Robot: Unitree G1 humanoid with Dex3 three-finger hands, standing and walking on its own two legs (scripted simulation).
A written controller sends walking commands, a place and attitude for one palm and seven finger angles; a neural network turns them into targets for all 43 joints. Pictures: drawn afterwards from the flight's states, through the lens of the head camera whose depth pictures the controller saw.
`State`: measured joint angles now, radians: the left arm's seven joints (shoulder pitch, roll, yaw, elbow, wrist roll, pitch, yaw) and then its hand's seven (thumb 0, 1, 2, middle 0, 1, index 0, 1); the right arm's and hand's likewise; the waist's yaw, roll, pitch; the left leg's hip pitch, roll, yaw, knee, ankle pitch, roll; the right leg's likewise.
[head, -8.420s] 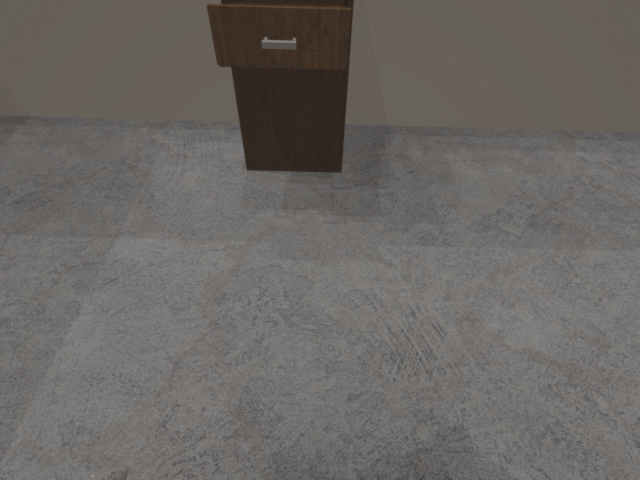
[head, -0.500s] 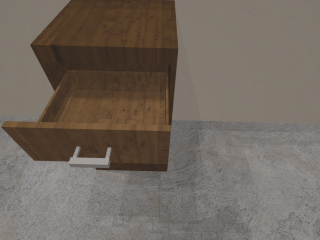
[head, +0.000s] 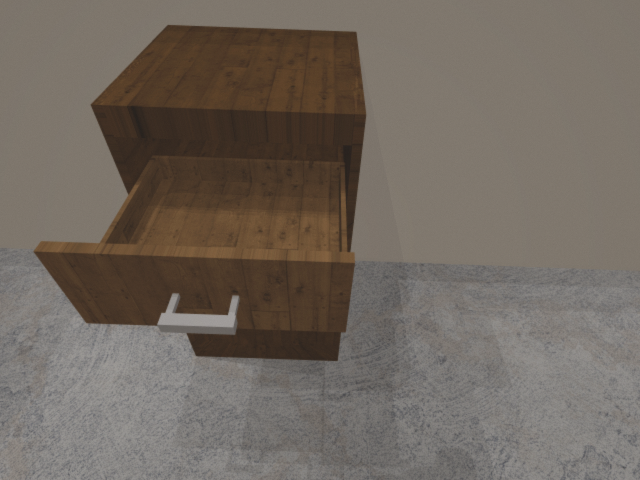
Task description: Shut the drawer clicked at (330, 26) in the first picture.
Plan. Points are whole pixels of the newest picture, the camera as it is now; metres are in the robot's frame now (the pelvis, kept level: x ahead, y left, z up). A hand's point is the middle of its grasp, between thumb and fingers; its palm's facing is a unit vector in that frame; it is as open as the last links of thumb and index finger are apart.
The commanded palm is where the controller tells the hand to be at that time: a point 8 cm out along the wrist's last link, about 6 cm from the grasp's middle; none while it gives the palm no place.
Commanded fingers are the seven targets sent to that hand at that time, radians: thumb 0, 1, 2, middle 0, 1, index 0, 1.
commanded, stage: look again from close up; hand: left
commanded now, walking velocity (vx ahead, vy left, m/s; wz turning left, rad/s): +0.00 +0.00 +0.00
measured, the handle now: (201, 312) +0.35 +0.20 -0.01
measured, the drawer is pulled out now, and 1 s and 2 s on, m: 0.29 0.29 0.29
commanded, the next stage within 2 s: shuffle to correct the standing spot in 0.02 s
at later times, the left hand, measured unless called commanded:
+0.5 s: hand out of the picture +0.01 +0.15 -0.18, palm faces +0.02 -0.99 -0.14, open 7.4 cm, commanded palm none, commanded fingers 0.00 0.90 0.90 -0.20 -0.30 -0.20 -0.30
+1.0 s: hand out of the picture +0.05 +0.19 -0.16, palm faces -0.01 -0.96 -0.27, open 7.4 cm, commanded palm none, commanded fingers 0.00 0.90 0.90 -0.20 -0.30 -0.20 -0.30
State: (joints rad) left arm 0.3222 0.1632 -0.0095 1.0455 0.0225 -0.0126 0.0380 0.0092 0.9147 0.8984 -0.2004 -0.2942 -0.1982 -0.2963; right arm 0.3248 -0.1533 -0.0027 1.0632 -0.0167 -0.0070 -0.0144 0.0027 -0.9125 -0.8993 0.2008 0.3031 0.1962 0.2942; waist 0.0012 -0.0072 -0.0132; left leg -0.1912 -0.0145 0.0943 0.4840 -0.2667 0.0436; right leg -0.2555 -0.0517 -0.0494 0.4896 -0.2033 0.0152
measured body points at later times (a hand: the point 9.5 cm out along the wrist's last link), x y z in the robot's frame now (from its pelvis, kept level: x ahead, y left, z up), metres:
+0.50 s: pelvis +0.05 +0.00 +0.00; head +0.05 +0.00 +0.45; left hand +0.01 +0.20 -0.17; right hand +0.02 -0.21 -0.16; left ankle +0.00 +0.09 -0.74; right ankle +0.04 -0.13 -0.74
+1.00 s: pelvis +0.01 +0.00 +0.00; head +0.00 -0.02 +0.45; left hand +0.05 +0.24 -0.14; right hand +0.05 -0.24 -0.16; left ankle +0.00 +0.09 -0.74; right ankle +0.04 -0.13 -0.74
